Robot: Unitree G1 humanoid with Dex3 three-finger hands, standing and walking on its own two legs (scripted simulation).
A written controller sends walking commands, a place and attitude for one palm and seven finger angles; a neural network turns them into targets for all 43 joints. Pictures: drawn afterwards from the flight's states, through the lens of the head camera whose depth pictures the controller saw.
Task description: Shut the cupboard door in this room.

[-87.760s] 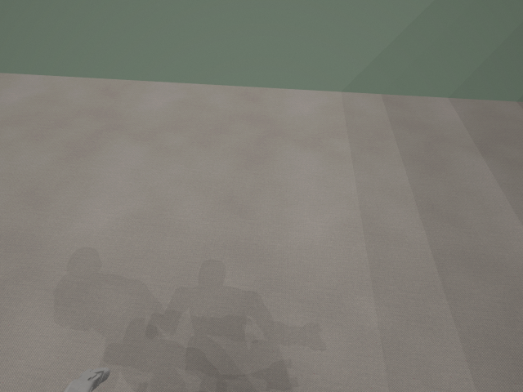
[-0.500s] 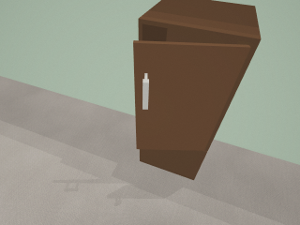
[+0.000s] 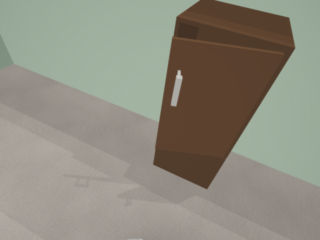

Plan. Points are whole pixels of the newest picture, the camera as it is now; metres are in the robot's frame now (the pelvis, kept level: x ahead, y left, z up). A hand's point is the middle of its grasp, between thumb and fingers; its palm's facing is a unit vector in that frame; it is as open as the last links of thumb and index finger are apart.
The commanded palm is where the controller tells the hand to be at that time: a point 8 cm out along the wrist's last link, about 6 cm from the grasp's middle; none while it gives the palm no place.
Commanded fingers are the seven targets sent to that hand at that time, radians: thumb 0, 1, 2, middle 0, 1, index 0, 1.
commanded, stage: shuffle to correct the standing spot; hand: left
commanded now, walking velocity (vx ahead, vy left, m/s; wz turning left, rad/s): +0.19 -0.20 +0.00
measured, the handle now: (176, 88) +0.62 -0.01 +0.06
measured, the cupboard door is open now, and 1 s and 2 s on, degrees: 20 20 20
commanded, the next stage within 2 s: come to a stop and stand still in 1.94 s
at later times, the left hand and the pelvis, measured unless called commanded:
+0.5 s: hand out of the picture -0.09 +0.23 -0.18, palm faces -0.04 -0.97 -0.23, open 7.4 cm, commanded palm none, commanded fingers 0.00 0.90 0.90 -0.20 -0.30 -0.20 -0.30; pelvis -0.12 +0.03 +0.00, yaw -4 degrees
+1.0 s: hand out of the picture -0.09 +0.23 -0.16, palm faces +0.03 -0.98 -0.17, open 7.4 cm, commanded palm none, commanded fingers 0.00 0.90 0.90 -0.20 -0.30 -0.20 -0.30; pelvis -0.11 +0.03 +0.01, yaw +1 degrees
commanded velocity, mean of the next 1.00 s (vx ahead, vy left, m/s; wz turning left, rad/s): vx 0.22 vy -0.19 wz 0.11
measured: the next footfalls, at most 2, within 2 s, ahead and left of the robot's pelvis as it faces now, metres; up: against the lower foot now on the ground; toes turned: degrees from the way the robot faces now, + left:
left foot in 0.08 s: +0.09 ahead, +0.06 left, +0.00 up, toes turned -1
right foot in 0.44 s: -0.12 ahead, -0.07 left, +0.00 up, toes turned -13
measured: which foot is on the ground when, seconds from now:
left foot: up 0.00-0.06, down 0.08-0.40, up 0.42-0.68, down 0.70-1.00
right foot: down 0.00-0.06, up 0.08-0.42, down 0.44-0.70, up 0.72-1.00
